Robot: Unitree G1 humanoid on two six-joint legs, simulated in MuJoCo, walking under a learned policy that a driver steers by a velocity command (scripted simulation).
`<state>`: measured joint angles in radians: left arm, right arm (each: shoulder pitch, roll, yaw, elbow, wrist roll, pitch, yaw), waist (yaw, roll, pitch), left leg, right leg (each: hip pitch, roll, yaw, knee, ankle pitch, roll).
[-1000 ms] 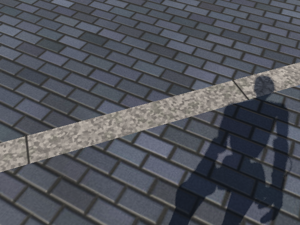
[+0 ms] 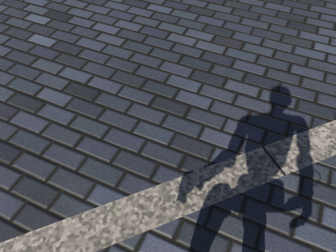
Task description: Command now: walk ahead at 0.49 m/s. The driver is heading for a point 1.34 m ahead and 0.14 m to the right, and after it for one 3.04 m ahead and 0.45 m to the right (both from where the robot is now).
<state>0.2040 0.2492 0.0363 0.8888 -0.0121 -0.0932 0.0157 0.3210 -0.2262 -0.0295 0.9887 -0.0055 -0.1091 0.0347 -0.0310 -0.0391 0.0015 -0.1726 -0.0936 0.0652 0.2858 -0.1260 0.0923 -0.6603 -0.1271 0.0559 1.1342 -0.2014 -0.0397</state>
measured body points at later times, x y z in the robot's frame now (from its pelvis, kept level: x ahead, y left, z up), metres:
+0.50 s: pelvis +0.28 -0.08 +0.00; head +0.29 -0.10 +0.45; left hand +0.33 +0.18 -0.12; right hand +0.37 -0.35 -0.14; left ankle +0.28 +0.08 -0.66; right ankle +0.30 -0.16 -0.74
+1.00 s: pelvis +0.55 -0.01 -0.01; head +0.58 +0.00 +0.44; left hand +0.59 +0.26 -0.15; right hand +0.66 -0.27 -0.13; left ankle +0.61 +0.07 -0.74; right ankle +0.47 -0.17 -0.65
